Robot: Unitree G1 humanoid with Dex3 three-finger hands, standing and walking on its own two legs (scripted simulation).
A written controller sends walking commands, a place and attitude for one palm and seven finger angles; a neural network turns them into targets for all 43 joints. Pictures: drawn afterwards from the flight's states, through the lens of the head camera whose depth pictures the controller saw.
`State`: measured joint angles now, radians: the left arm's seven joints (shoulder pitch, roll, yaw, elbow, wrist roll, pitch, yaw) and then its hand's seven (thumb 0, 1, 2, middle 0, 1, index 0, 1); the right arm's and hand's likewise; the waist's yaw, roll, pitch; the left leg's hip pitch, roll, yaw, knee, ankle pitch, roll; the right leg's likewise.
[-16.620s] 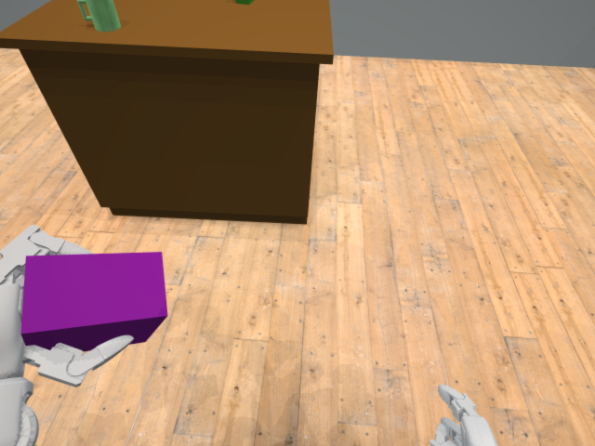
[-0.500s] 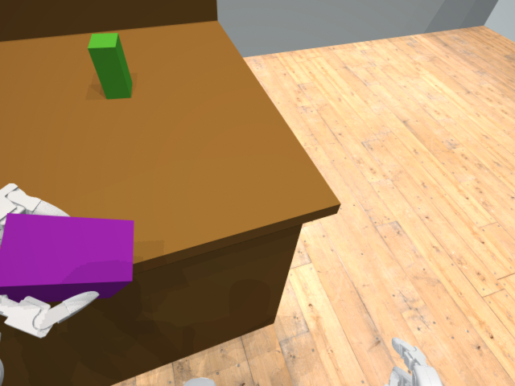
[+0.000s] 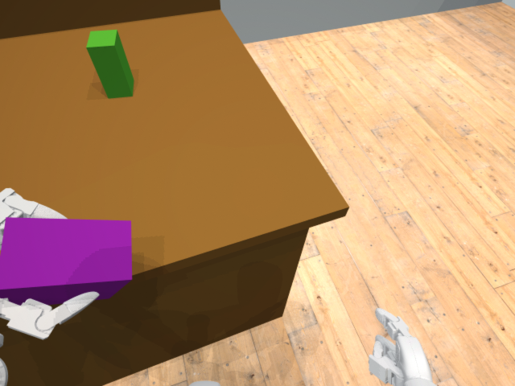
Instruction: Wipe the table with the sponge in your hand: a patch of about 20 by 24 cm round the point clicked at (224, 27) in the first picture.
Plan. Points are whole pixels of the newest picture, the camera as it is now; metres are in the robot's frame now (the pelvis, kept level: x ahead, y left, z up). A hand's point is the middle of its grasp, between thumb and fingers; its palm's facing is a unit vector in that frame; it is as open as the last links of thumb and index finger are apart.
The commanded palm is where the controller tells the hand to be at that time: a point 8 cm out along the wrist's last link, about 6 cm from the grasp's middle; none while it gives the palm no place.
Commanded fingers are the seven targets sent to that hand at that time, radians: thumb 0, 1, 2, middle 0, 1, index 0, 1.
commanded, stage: come to a stop and stand still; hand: left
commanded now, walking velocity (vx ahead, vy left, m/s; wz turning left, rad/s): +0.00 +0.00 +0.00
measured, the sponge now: (84, 264) +0.22 +0.22 +0.13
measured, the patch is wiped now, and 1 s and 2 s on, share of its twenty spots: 0.00 0.00 0.00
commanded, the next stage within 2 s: look again from close up in 0.44 s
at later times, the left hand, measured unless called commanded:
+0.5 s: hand (20, 266) +0.20 +0.27 +0.16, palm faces +0.38 -0.83 -0.41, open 10.6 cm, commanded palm +0.15 +0.30 +0.18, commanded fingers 0.00 0.10 1.30 -1.20 -1.60 -1.20 -1.60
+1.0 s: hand out of the picture +0.18 +0.29 +0.16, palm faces +0.39 -0.82 -0.41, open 10.6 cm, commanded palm +0.13 +0.31 +0.18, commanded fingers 0.00 0.10 1.30 -1.20 -1.60 -1.20 -1.60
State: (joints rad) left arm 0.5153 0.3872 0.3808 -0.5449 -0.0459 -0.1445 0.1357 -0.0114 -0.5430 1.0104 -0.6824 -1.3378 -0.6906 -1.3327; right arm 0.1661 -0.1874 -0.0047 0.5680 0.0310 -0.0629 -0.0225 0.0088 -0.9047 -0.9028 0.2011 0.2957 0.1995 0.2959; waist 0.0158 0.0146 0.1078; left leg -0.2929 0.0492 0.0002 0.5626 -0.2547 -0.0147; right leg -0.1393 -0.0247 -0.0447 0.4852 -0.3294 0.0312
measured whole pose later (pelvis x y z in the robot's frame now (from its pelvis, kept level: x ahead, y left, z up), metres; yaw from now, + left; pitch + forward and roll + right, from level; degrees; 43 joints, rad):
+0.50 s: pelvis -0.01 +0.02 +0.00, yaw +0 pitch -1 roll -2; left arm 0.49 0.38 0.37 -0.55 -0.04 -0.16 0.14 -0.01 -0.54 1.01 -0.68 -1.34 -0.69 -1.33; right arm 0.20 -0.17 0.01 0.59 0.03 -0.09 -0.02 0.01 -0.90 -0.90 0.20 0.30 0.20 0.30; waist 0.01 0.00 0.09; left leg -0.30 0.03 0.01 0.54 -0.22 0.01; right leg -0.12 -0.04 -0.04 0.41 -0.27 0.05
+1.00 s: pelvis -0.04 +0.03 +0.00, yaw -1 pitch -2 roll -2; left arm 0.40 0.41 0.40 -0.43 -0.02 -0.21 0.10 -0.01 -0.54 1.01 -0.68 -1.34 -0.69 -1.33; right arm 0.22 -0.20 0.00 0.57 0.01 -0.13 -0.03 0.01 -0.90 -0.90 0.20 0.30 0.20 0.30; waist 0.04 -0.03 0.09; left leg -0.30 0.03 0.04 0.51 -0.17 0.03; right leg -0.16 -0.04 -0.01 0.43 -0.23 0.04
